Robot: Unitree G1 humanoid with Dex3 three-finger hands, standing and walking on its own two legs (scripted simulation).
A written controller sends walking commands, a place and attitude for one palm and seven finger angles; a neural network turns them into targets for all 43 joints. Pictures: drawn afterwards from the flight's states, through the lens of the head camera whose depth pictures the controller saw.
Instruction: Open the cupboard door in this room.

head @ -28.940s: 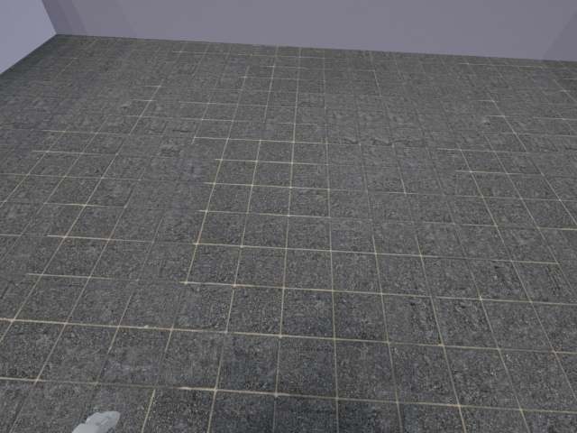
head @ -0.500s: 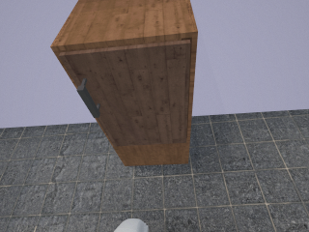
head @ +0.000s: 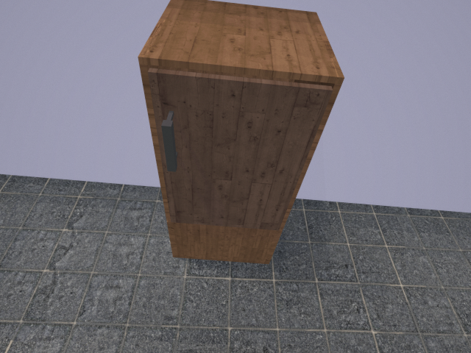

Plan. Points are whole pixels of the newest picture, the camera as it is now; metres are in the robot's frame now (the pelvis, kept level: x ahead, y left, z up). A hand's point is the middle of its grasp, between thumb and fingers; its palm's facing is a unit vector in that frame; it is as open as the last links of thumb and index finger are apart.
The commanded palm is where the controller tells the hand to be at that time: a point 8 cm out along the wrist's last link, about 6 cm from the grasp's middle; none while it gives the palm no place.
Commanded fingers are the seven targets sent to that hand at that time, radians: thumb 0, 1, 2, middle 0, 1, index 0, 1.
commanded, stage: come to a stop and stand still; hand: left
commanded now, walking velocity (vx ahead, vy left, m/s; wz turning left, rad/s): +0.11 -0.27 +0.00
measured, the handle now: (171, 142) +0.58 +0.21 -0.02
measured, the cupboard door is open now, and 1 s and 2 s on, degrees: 0 0 0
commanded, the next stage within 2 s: look again from close up in 0.76 s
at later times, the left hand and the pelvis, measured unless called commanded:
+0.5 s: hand out of the picture +0.14 +0.14 -0.17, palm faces +0.00 -0.98 -0.20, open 7.4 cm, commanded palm none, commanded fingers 0.00 0.90 0.90 -0.20 -0.30 -0.20 -0.30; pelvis +0.05 -0.02 -0.01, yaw +1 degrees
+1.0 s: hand out of the picture +0.03 +0.16 -0.18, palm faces +0.05 -0.98 -0.22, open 7.4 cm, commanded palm none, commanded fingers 0.00 0.90 0.90 -0.20 -0.30 -0.20 -0.30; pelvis +0.04 -0.02 -0.01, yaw +1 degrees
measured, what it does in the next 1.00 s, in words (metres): steps on the spot: right foot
